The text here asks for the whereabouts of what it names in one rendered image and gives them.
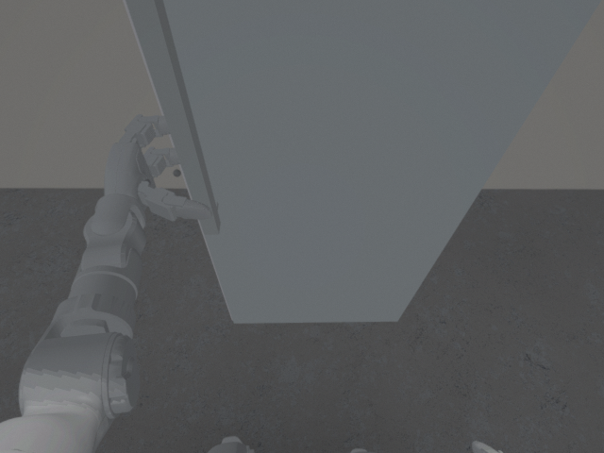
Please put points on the robot left hand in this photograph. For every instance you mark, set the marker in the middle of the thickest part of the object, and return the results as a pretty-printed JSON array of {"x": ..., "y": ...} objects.
[{"x": 127, "y": 168}]

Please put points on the handle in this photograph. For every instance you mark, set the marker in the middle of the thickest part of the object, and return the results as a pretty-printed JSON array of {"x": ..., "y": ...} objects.
[{"x": 152, "y": 26}]

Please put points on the left robot upper arm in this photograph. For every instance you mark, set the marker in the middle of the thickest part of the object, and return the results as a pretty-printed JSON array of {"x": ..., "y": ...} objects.
[{"x": 74, "y": 388}]

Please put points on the fridge door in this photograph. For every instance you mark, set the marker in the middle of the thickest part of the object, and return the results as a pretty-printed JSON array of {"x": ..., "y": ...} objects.
[{"x": 345, "y": 140}]

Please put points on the left robot shin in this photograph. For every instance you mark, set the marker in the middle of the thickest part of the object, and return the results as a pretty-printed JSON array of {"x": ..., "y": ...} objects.
[{"x": 231, "y": 439}]

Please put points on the left robot forearm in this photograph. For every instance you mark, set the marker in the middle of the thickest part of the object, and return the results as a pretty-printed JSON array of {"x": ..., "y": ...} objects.
[{"x": 107, "y": 281}]

